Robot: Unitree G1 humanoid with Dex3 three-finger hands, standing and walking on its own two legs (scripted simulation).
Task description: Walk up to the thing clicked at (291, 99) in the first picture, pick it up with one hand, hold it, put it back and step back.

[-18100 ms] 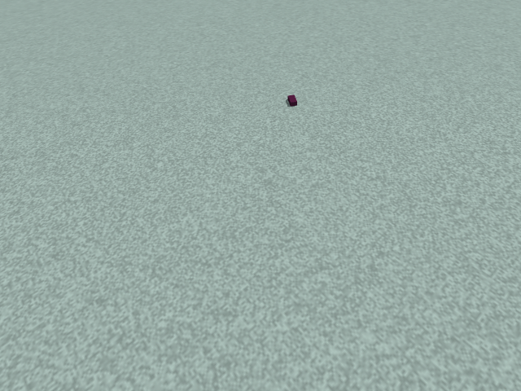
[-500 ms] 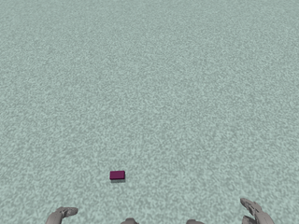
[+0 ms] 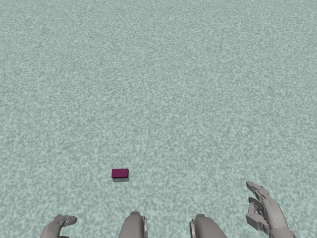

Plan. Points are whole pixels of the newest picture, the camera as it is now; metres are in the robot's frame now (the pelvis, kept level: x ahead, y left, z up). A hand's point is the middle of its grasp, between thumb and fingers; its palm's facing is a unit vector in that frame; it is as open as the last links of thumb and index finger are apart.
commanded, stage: rise first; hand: left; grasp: from above
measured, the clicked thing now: (120, 173) +0.46 +0.24 -0.66
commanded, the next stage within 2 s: none
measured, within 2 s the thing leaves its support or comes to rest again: neither
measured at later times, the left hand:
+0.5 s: hand (83, 221) +0.20 +0.29 -0.28, palm faces -0.43 -0.56 -0.71, open 13.2 cm
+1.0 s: hand (98, 192) +0.32 +0.29 -0.44, palm faces -0.48 -0.14 -0.87, open 12.5 cm
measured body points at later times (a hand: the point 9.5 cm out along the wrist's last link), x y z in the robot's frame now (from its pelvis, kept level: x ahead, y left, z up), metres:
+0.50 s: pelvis -0.05 +0.00 -0.14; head +0.13 +0.01 +0.28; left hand +0.22 +0.31 -0.24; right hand +0.16 -0.27 -0.24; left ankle +0.02 +0.13 -0.64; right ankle -0.01 -0.14 -0.64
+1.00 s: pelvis -0.10 +0.00 -0.30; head +0.12 +0.03 +0.09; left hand +0.34 +0.30 -0.39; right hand -0.03 -0.29 -0.42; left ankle +0.01 +0.13 -0.64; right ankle -0.01 -0.14 -0.64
